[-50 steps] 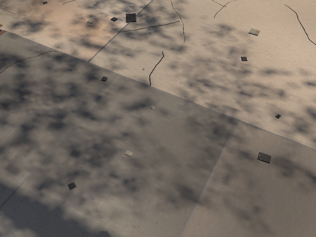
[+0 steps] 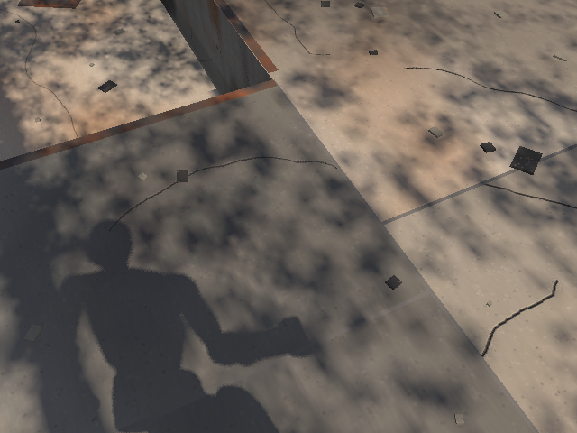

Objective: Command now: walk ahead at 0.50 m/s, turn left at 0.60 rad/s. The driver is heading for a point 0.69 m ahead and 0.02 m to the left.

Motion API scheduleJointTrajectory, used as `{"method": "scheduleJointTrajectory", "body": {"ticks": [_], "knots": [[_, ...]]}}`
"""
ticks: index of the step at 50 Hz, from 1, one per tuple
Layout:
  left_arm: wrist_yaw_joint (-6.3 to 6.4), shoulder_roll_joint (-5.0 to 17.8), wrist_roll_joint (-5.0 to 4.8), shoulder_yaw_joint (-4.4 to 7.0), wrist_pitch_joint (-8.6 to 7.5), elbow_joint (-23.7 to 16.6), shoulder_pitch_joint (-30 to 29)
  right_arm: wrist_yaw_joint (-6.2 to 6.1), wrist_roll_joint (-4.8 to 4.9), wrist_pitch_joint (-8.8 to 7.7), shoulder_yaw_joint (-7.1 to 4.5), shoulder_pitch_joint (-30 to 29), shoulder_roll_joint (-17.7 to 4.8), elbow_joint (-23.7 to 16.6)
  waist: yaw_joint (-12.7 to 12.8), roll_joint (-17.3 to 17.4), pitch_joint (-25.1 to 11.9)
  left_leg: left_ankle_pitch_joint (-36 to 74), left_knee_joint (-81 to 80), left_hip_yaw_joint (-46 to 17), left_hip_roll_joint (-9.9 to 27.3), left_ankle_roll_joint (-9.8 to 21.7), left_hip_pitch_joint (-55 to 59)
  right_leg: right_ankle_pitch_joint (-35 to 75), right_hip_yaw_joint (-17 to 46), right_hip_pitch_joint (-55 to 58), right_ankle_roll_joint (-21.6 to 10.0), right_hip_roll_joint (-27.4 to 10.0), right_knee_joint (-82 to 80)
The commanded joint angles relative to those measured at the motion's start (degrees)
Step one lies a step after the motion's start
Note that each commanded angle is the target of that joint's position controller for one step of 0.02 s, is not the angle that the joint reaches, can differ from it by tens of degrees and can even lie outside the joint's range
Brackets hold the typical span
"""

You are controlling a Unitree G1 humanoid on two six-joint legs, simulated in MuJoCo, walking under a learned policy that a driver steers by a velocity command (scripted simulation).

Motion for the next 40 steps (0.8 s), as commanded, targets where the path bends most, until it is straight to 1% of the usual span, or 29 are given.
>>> {"method": "scheduleJointTrajectory", "body": {"ticks": [1, 3, 5, 6, 7, 8, 9, 10, 11, 12, 13, 14, 15, 18, 21, 22, 24, 26, 29, 30, 31, 32, 33, 34, 35, 36, 37, 38, 40], "knots": [[0.34, 10.1, -0.6, 2.21, -0.32, -3.2, -2.5, 1.26, 0.1, -1.11, 0.29, -6.4, -1.0, -5.6, 0.1, -5.4, 2.2, 4.1, -7.0, 2.6, -0.2, 1.0, 0.9, 19.6, 3.9, -0.2, -7.9, -15.3, -5.7], [0.31, 11.1, -1.23, 2.56, 0.36, -2.4, -1.4, 1.88, 0.22, -1.06, 0.13, -8.2, -1.5, -6.7, 0.0, -5.5, 2.9, 1.5, -9.8, 3.9, -1.0, 2.4, 1.4, 24.0, 2.4, 3.0, -7.1, -16.4, -4.2], [0.56, 12.8, -1.84, 3.09, 1.06, -2.3, -1.7, 2.14, -0.11, -0.84, -0.7, -7.1, -3.2, -7.1, -2.1, -6.9, 1.0, -4.1, -11.4, 6.7, -3.9, 4.6, 6.1, 40.8, 0.1, 5.6, -6.0, -16.7, 1.5], [0.81, 13.7, -2.14, 3.42, 1.43, -2.4, -1.8, 2.07, -0.33, -0.56, -1.46, -4.2, -4.6, -6.7, -4.3, -8.0, -1.4, -7.0, -11.5, 8.3, -6.0, 5.9, 10.7, 50.6, -0.9, 6.3, -5.5, -16.6, 7.1], [1.02, 14.1, -2.4, 3.51, 1.86, -2.6, -2.4, 1.81, -0.31, -0.31, -2.75, 2.6, -6.7, -5.1, -8.5, -7.5, -5.2, -6.7, -13.6, 9.3, -8.4, 7.7, 19.9, 55.6, -2.3, 4.6, -4.5, -15.6, 16.7], [1.28, 12.6, -2.1, 2.89, 1.87, -2.9, -2.4, 0.93, -0.06, 0.14, -4.65, 12.7, -9.9, -2.3, -13.6, -5.4, -10.1, -3.8, -16.5, 7.2, -9.3, 10.1, 35.8, 49.7, -3.2, -4.0, -2.5, -13.6, 30.3], [0.97, 5.9, 0.8, 0.78, 1.41, -4.8, 0.5, -0.35, 0.49, 0.61, -5.73, 16.7, -15.2, -1.1, -11.5, 7.8, -14.4, -4.6, -17.1, -14.0, 3.6, 15.6, 54.1, 7.3, -3.1, -24.9, 0.4, -7.7, 50.1], [0.26, 4.3, 0.47, -0.59, -0.55, -7.7, 1.1, 0.13, 0.3, -0.61, -5.24, 14.8, -17.0, -3.7, -8.7, 12.9, -24.1, -18.3, -27.5, -45.6, 14.0, 25.8, 63.4, -20.7, 9.5, -40.0, 1.9, 2.1, 64.4], [-0.46, 9.9, -1.7, 0.84, -1.99, -8.7, -5.9, 0.62, -0.02, -1.6, -3.8, 14.3, -11.7, -3.4, -12.1, 4.8, -20.0, -20.1, -30.9, -40.8, 12.6, 22.1, 60.8, -15.8, 15.4, -46.0, 1.1, -1.6, 65.6], [-0.74, 9.7, -2.55, 0.6, -2.91, -9.9, -8.5, 0.63, -0.3, -2.28, -3.17, 12.4, -10.1, -2.8, -10.8, 3.5, -12.4, -16.4, -31.3, -32.7, 10.5, 19.9, 53.0, -10.5, 14.4, -46.7, 0.0, -3.7, 61.6], [-0.27, 8.7, -1.38, 0.45, -3.22, -9.1, -8.4, 0.55, -0.31, -2.57, -2.75, 8.6, -8.9, -2.9, -7.9, -1.7, -8.4, -10.0, -31.4, -26.8, 7.8, 17.9, 44.6, -6.6, 14.4, -43.4, 0.2, -6.0, 56.4], [0.0, 9.2, -0.16, 0.82, -2.95, -8.7, -7.7, 0.4, -0.69, -2.71, -2.23, 5.7, -7.4, -3.4, -5.9, -1.1, -6.4, -3.2, -32.0, -22.6, 6.0, 17.0, 38.8, -4.2, 14.5, -39.7, 0.8, -7.3, 52.1], [-0.19, 9.2, -0.01, 0.94, -2.24, -8.0, -6.2, 0.12, -1.28, -2.74, -1.73, 4.1, -6.4, -3.9, -4.3, 0.2, -5.9, 0.8, -33.2, -20.1, 5.0, 16.7, 35.0, -2.5, 14.5, -36.5, 1.3, -8.1, 50.7], [-0.26, 6.6, 0.61, 0.34, -0.69, -7.3, -5.8, -0.68, -1.16, -3.35, -1.5, 4.7, -6.3, -2.1, -3.8, 0.0, -4.9, 9.9, -35.2, -14.1, 3.8, 17.2, 29.0, 1.7, 12.3, -34.1, 4.0, -7.9, 44.6], [-0.46, 4.4, 0.42, -0.6, -0.48, -8.6, -11.5, -1.5, -1.12, -3.36, -1.5, 6.7, -7.2, 0.1, -5.9, 0.9, -2.6, 9.2, -36.1, -8.6, 1.4, 14.9, 27.6, 13.4, 11.5, -34.4, 5.0, -7.3, 32.5], [-0.7, 4.0, 0.11, -0.84, -0.56, -8.7, -13.1, -1.56, -1.13, -3.37, -1.44, 7.1, -7.3, 0.6, -6.8, 1.3, -2.1, 7.3, -36.3, -7.0, 0.8, 13.9, 27.3, 17.6, 11.1, -33.2, 4.8, -6.8, 28.3], [-1.26, 3.4, -0.08, -1.24, -0.94, -9.3, -16.6, -1.68, -1.31, -3.39, -1.21, 8.5, -7.3, 2.2, -8.5, 1.3, -0.5, 9.9, -35.8, -4.7, 0.7, 12.4, 26.6, 24.4, 9.8, -30.1, 4.0, -5.2, 21.9], [-1.92, 3.8, -0.34, -1.12, -1.32, -9.7, -17.7, -1.75, -1.5, -3.25, -1.09, 10.0, -7.5, 4.0, -9.1, 1.5, -0.6, 13.7, -34.1, -4.0, 2.1, 11.5, 29.4, 26.8, 9.9, -28.9, 2.5, -4.2, 18.7], [-2.97, 5.1, -0.35, -0.57, -1.39, -9.8, -16.5, -1.9, -1.78, -2.77, -1.09, 9.5, -7.5, 5.6, -8.1, 1.9, -1.8, 18.8, -28.9, -3.7, 4.5, 10.1, 35.4, 20.7, 10.6, -28.6, -0.3, -2.9, 16.4], [-3.14, 5.9, -0.25, -0.18, -1.28, -9.5, -14.6, -2.06, -1.73, -2.52, -1.23, 8.7, -7.8, 5.9, -6.9, 2.2, -2.6, 22.1, -26.4, -3.6, 5.0, 9.3, 36.9, 17.7, 10.6, -27.2, -1.3, -2.1, 16.0], [-3.18, 7.2, 0.05, 0.47, -1.23, -8.7, -11.0, -2.35, -1.49, -2.19, -1.38, 7.1, -8.1, 5.8, -4.6, 2.2, -4.1, 28.0, -21.3, -2.7, 4.2, 8.2, 37.7, 16.3, 9.6, -23.5, -2.3, -0.5, 14.6], [-3.04, 9.2, 0.45, 1.46, -1.3, -7.5, -6.1, -2.72, -1.39, -1.79, -1.27, 6.5, -7.8, 5.5, -2.0, 0.6, -6.9, 30.3, -12.1, -0.6, 1.2, 6.2, 37.3, 21.1, 8.7, -17.1, -3.4, 0.5, 12.1], [-2.68, 13.7, 0.91, 2.45, -1.25, -7.8, -2.1, -3.18, -2.78, -1.78, -0.7, 9.4, -6.5, 3.9, -2.2, -6.8, -13.6, 15.1, 3.6, 1.8, -3.1, 2.8, 28.8, 43.8, 19.1, -3.7, -7.4, -7.8, 15.2], [-2.5, 15.1, 1.25, 2.31, -0.65, -8.8, -2.2, -2.75, -3.19, -2.01, 0.73, 17.7, -1.9, 3.9, -6.1, -18.5, -21.1, -31.3, 24.4, 2.1, -12.2, -2.2, 9.7, 54.1, 40.8, 13.8, -19.5, -21.1, 14.5], [-2.44, 11.1, -0.01, 1.7, 0.14, -9.4, -0.9, -2.17, -2.42, -1.92, 0.41, 16.8, -6.0, 4.7, -3.3, -12.9, -26.1, -34.5, 30.0, -4.7, -11.0, -2.4, 6.6, 42.2, 46.7, 15.2, -20.4, -21.0, 10.4], [-2.13, 9.7, -0.59, 1.45, 0.81, -10.6, -4.3, -2.07, -0.92, -1.37, -0.2, 11.0, -7.7, 3.4, -2.4, -9.2, -20.0, -30.7, 31.4, -5.1, -8.5, -2.3, 2.8, 30.4, 41.6, 9.8, -18.3, -18.7, 9.0], [-1.68, 8.5, -0.86, 1.1, 1.63, -11.1, -6.6, -2.46, -1.0, -0.76, -0.22, 6.9, -7.6, 2.7, -2.4, -4.5, -14.6, -27.3, 29.2, -3.9, -6.9, -2.2, 1.6, 22.3, 37.6, 2.8, -15.9, -16.2, 6.9], [-1.14, 8.2, -0.73, 0.96, 2.32, -11.6, -8.2, -2.94, -1.39, -0.06, -0.4, 4.7, -7.6, 2.0, -3.3, -3.4, -10.6, -24.6, 25.7, -3.7, -5.5, -2.2, 2.4, 17.6, 35.9, -4.5, -14.9, -15.1, 4.9], [-0.64, 8.1, 0.12, 1.05, 3.18, -12.2, -9.9, -3.43, -1.65, 0.85, -0.39, 5.4, -6.1, 1.7, -5.8, -6.9, -7.4, -22.5, 16.5, -3.3, -5.0, -2.2, 8.1, 12.8, 32.7, -13.6, -13.0, -11.0, 2.0]]}}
